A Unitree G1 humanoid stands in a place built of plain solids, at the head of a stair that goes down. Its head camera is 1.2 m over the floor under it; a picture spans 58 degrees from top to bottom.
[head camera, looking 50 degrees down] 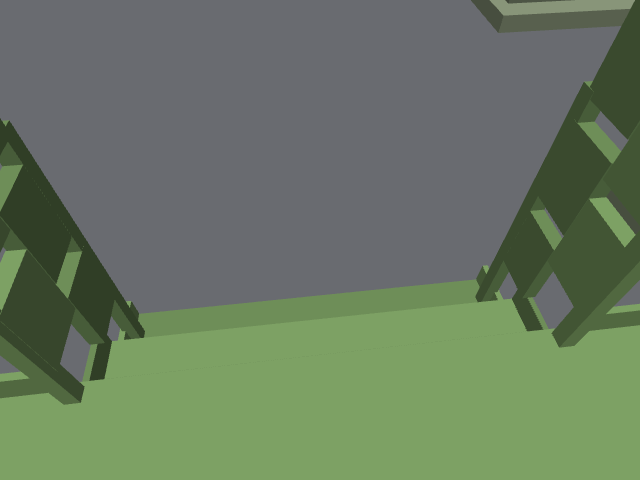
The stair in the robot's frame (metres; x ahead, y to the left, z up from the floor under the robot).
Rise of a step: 0.19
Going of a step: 0.22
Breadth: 1.50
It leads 7 degrees to the left of straight ahead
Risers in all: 3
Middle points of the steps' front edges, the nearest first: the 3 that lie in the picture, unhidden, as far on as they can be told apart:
0.57 -0.02 0.00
0.79 0.00 -0.19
1.01 0.03 -0.38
